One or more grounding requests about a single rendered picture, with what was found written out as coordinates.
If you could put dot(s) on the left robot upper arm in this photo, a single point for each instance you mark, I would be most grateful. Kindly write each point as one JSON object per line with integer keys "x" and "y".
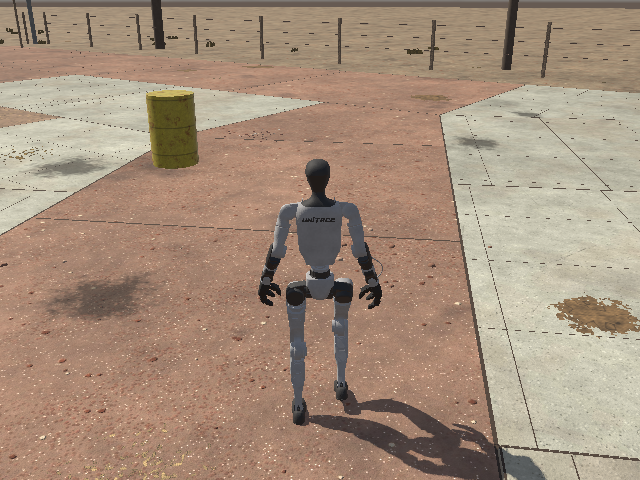
{"x": 287, "y": 212}

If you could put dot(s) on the right robot forearm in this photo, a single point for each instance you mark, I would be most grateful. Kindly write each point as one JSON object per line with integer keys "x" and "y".
{"x": 368, "y": 269}

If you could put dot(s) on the robot torso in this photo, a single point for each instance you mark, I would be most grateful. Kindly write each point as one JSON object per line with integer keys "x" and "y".
{"x": 319, "y": 240}

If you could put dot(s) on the left robot forearm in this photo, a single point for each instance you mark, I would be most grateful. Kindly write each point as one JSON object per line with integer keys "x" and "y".
{"x": 270, "y": 268}

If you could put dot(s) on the robot left shin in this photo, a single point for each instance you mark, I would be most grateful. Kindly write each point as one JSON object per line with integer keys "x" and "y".
{"x": 297, "y": 371}

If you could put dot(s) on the robot left hand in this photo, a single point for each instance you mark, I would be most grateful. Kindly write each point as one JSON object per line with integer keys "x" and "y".
{"x": 264, "y": 290}

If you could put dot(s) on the robot right hand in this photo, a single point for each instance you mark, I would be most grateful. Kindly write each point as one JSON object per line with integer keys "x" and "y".
{"x": 375, "y": 292}

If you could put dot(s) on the right robot upper arm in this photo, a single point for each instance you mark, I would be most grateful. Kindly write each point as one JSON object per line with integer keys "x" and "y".
{"x": 351, "y": 212}

